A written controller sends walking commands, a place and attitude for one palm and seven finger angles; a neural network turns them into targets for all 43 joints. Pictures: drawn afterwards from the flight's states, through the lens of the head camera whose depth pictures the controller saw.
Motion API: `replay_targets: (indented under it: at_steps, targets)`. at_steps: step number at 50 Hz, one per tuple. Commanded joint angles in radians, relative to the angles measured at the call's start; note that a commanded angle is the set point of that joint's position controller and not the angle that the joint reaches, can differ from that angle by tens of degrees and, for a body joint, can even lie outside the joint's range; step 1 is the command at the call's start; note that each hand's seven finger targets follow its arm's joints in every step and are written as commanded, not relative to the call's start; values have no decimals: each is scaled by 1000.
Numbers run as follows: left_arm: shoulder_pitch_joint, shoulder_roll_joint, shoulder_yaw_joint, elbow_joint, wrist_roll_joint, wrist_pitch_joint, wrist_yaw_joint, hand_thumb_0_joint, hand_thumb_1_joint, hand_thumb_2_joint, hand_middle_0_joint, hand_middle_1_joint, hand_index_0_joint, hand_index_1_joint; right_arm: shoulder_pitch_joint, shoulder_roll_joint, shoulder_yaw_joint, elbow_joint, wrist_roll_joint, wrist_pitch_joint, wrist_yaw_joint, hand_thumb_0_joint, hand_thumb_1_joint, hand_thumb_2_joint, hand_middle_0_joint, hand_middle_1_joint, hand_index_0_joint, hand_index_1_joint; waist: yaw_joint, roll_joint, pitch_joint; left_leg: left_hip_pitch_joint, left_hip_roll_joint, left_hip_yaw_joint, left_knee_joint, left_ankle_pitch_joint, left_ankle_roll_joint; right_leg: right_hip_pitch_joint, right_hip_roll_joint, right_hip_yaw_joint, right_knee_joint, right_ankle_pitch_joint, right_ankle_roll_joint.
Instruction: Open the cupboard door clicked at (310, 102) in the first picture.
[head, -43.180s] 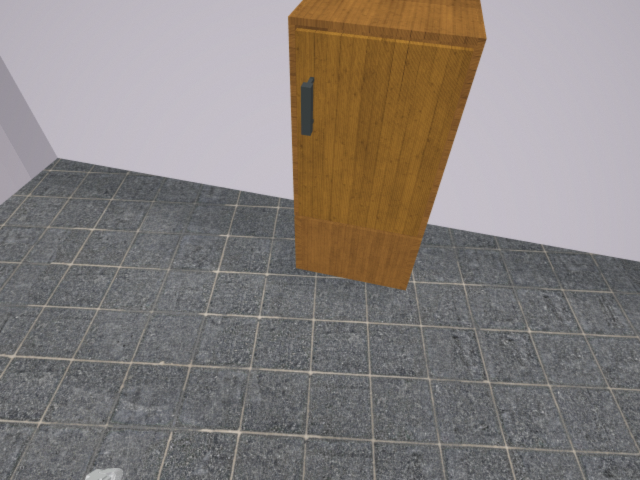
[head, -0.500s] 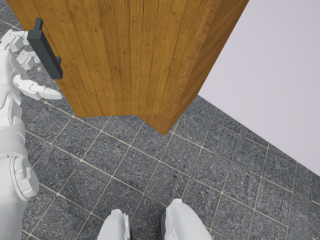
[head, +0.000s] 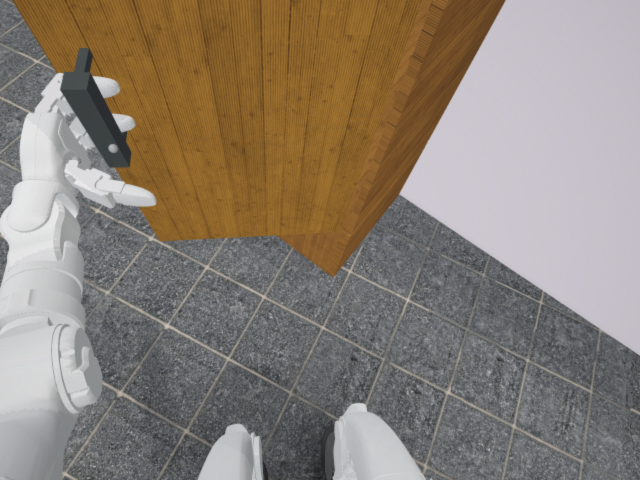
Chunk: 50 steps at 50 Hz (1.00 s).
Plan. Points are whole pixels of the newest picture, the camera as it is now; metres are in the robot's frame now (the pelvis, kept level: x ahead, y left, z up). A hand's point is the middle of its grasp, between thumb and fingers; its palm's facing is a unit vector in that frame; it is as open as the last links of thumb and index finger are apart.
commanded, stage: slide the fingers in behind the handle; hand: left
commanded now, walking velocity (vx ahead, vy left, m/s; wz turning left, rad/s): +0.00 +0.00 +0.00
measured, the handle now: (103, 111) +0.55 +0.23 +0.06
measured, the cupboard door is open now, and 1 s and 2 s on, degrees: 43 44 71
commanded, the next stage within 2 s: close the thumb around the handle in 0.46 s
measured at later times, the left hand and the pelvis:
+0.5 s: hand (117, 150) +0.49 +0.21 +0.06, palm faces +0.03 -1.00 -0.01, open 14.0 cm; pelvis -0.01 +0.00 +0.00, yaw +0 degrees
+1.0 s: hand (116, 150) +0.49 +0.21 +0.06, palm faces +0.04 -1.00 -0.01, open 8.9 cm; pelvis +0.00 +0.00 +0.00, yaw +0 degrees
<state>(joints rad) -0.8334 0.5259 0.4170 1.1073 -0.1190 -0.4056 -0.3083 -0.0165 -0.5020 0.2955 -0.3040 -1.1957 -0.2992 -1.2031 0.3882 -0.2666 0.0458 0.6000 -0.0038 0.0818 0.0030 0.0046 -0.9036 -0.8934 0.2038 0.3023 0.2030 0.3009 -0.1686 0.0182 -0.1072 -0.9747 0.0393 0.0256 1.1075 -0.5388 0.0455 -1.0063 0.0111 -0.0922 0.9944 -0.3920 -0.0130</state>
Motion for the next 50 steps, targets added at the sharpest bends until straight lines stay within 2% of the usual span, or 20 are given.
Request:
replay_targets:
  at_steps: [1,2,4,7,10,12,14,17,20,23,28,31,34,37,39,41,44,46,47,50]
  targets:
    - [-394,225,16,-202,-18,-81,26,0,-500,300,-300,-1200,-300,-1200,168,-189,-72,-41,-8,-16,-13,0,-900,-900,200,300,200,300,-4,125,-476,328,-8,-95,-136,532,-33,266,34,48,-69,311,-12]
    - [-407,241,27,-228,-11,-89,32,0,-500,300,-300,-1200,-300,-1200,166,-188,-74,-41,-9,-15,-12,0,-900,-900,200,300,200,300,5,150,-507,344,-8,-93,-134,545,-36,267,31,51,-64,317,-11]
    - [-394,189,-14,-226,-4,-93,41,0,-500,300,-300,-1200,-300,-1200,160,-181,-74,-39,-9,-15,-7,0,-900,-900,200,300,200,300,0,168,-487,373,-5,-95,-136,574,-43,241,31,46,-67,313,-11]
    - [-411,211,1,-191,-2,-102,43,0,-500,300,-300,-1200,-300,-1200,159,-187,-73,-35,-9,-17,-9,0,-900,-900,200,300,200,300,-8,117,-467,330,-8,-94,-135,514,-36,251,33,51,-68,297,-10]
    - [-420,211,-3,-187,3,-107,38,0,-500,300,-300,-1200,-300,-1200,152,-186,-71,-38,-10,-20,-11,0,-900,-900,200,300,200,300,-4,132,-466,315,-14,-91,-142,469,-34,257,29,53,-67,272,-13]
    - [-425,211,-1,-191,1,-112,38,0,-500,300,-300,-1200,-300,-1200,156,-187,-71,-37,-11,-21,-12,0,-900,-900,200,300,200,300,1,160,-490,352,-11,-101,-138,516,-41,236,29,48,-60,277,-14]
    - [-437,206,-7,-164,-2,-107,36,0,-500,300,-300,-1200,-300,-1200,152,-187,-69,-31,-10,-21,-13,0,-900,-900,200,300,200,300,-10,137,-457,317,-13,-97,-134,477,-37,235,29,51,-65,265,-12]
    - [-452,213,-1,-181,-4,-110,34,0,-500,300,-300,-1200,-300,-1200,157,-190,-71,-32,-12,-23,-15,0,-900,-900,200,300,200,300,-12,139,-493,336,-12,-102,-130,505,-38,237,28,50,-58,281,-12]
    - [-440,198,-14,-145,-3,-96,30,0,-500,300,-300,-1200,-300,-1200,156,-189,-68,-31,-9,-23,-15,0,-900,-900,200,300,200,300,-15,116,-455,298,-14,-98,-134,459,-33,238,29,51,-64,261,-11]
    - [-460,238,10,-157,2,-101,32,0,-500,300,-300,-1200,-300,-1200,158,-192,-68,-30,-10,-25,-20,0,-900,-900,200,300,200,300,-13,126,-493,302,-16,-97,-127,466,-31,252,27,56,-58,275,-12]
    - [-449,214,-8,-156,0,-99,29,0,-500,300,-300,-1200,-300,-1200,159,-190,-68,-30,-10,-26,-18,0,-900,-900,200,300,200,300,-12,145,-483,324,-13,-105,-131,481,-37,228,29,48,-59,262,-13]
    - [-449,193,-19,-191,-6,-105,34,0,-332,372,-312,-1218,-312,-1218,160,-190,-70,-38,-12,-29,-15,0,-900,-900,200,300,200,300,-9,163,-513,346,-15,-103,-127,503,-35,230,30,49,-58,273,-16]
    - [-465,196,-25,-162,3,-99,38,0,-164,444,-324,-1236,-324,-1236,161,-192,-70,-24,-12,-26,-15,0,-900,-900,200,300,200,300,-24,125,-462,314,-12,-104,-133,460,-33,221,29,49,-67,254,-11]
    - [-472,211,-12,-201,3,-111,40,0,4,516,-336,-1254,-336,-1254,162,-191,-72,-26,-14,-30,-14,0,-900,-900,200,300,200,300,-8,179,-521,355,-14,-104,-129,496,-38,230,28,52,-61,271,-14]
    - [-446,192,-23,-189,0,-109,38,0,116,564,-344,-1266,-344,-1266,163,-188,-72,-26,-13,-29,-12,0,-900,-900,200,300,200,300,-11,147,-509,349,-13,-100,-129,504,-36,244,31,51,-66,286,-12]
    - [-433,220,5,-188,-7,-112,36,0,228,612,-352,-1278,-352,-1278,165,-191,-71,-29,-13,-29,-15,0,-900,-900,200,300,200,300,-8,122,-507,321,-16,-96,-129,492,-29,272,32,54,-65,298,-14]
    - [-439,215,-7,-168,-5,-106,28,0,396,684,-364,-1296,-364,-1296,155,-189,-67,-27,-9,-28,-16,0,-900,-900,200,300,200,300,-8,138,-462,296,-18,-91,-138,451,-30,265,30,56,-71,275,-14]
    - [-429,232,11,-191,-7,-112,27,0,508,732,-372,-1308,-372,-1308,157,-191,-70,-34,-11,-29,-18,0,-900,-900,200,300,200,300,-3,139,-490,311,-18,-92,-135,476,-28,275,31,56,-67,291,-16]
    - [-429,228,4,-197,-5,-114,25,0,564,756,-376,-1314,-376,-1314,155,-188,-69,-32,-10,-28,-18,0,-900,-900,200,300,200,300,4,164,-510,329,-17,-94,-135,501,-34,272,28,56,-63,300,-15]
    - [-419,188,-21,-183,-11,-107,24,0,732,828,-388,-1332,-388,-1332,155,-186,-71,-27,-9,-27,-15,0,-900,-900,200,300,200,300,-7,148,-481,335,-13,-94,-134,504,-36,251,30,51,-70,294,-13]
